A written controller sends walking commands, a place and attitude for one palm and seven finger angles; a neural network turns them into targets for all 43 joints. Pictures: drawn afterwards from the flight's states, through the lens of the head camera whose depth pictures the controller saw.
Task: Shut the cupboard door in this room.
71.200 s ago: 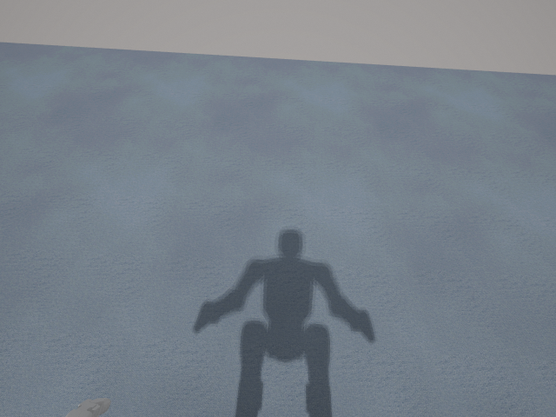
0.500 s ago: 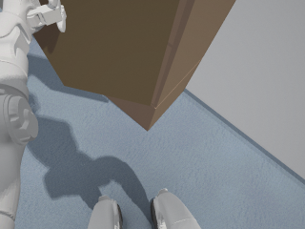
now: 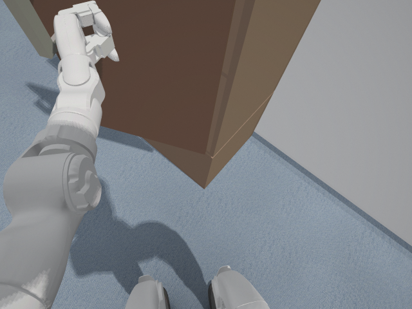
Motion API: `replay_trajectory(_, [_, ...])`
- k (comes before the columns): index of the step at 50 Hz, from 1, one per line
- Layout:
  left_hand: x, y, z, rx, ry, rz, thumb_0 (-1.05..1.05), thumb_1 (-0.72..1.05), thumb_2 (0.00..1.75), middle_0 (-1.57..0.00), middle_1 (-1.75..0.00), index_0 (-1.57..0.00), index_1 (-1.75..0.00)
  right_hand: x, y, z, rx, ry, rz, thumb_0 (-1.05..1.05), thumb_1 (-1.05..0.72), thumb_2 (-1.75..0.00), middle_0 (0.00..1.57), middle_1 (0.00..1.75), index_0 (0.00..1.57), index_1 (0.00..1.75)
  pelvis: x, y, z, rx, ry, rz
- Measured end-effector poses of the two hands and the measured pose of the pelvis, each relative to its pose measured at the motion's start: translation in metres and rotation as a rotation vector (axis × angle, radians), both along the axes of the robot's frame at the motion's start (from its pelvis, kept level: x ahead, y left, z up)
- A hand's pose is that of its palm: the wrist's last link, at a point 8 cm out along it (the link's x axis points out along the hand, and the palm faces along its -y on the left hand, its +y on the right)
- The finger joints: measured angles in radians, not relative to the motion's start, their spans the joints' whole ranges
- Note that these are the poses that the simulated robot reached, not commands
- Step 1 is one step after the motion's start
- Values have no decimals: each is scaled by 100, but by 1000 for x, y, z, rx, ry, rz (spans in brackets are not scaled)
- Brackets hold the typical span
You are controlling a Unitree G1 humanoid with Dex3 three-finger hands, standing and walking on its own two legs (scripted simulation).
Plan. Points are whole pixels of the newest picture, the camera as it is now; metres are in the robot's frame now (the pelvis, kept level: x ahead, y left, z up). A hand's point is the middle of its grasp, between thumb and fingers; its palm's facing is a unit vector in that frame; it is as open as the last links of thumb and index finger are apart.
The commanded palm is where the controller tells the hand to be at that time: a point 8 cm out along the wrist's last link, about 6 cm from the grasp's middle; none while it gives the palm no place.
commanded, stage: pull the fist back off the door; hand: left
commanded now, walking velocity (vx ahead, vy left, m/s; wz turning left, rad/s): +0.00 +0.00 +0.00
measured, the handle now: (38, 17) +0.65 +0.20 +0.12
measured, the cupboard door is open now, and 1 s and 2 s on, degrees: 25 25 25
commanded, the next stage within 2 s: draw the hand back to the body in 0.52 s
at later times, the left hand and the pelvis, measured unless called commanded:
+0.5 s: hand (106, 76) +0.50 +0.09 +0.12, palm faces +0.13 -0.99 -0.02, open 3.1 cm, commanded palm +0.47 +0.13 +0.12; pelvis +0.01 -0.02 +0.02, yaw +1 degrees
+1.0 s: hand (63, 105) +0.42 +0.14 +0.15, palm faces +0.15 -0.99 -0.02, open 3.1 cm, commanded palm +0.37 +0.18 +0.16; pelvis +0.01 -0.01 +0.04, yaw +0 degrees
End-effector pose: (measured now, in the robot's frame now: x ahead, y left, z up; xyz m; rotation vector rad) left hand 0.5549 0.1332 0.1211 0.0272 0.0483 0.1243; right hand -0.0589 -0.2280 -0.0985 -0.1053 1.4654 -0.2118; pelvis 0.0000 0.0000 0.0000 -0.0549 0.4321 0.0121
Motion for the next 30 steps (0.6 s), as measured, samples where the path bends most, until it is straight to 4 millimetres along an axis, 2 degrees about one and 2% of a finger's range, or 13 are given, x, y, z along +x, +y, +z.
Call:
replay_trajectory(6, [-15,-1,8,-10,-26,20,2,90,90,-130,-150,-130,-150,0,-5,6,16,-11,-19,0,-91,-90,20,30,20,30,7,-5,12,18,-43,-15])
replay_trajectory(11, [-33,2,9,2,-47,13,2,90,90,-130,-150,-130,-150,11,-19,10,4,-29,-11,1,-91,-90,20,30,20,30,12,-9,18,29,-78,-16])
replay_trajectory(15, [-51,5,3,-14,-37,15,2,90,90,-130,-150,-130,-150,31,-34,12,-21,-68,11,1,-91,-90,20,30,20,30,14,-12,22,34,-105,-11])
replay_trajectory(21, [-75,7,0,-13,-72,12,2,90,90,-130,-150,-130,-150,72,-50,13,-61,-169,54,1,-91,-90,20,30,20,30,14,-15,24,39,-136,-2])
replay_trajectory(26, [-88,5,0,-5,-67,-1,2,90,90,-130,-150,-130,-150,103,-52,13,-68,-251,81,1,-91,-90,19,30,20,30,11,-16,25,43,-158,7])
replay_trajectory(30, [-89,2,4,-6,-61,-2,2,90,90,-130,-150,-130,-150,118,-48,11,-62,-296,96,1,-91,-90,19,30,20,30,8,-16,24,44,-163,14])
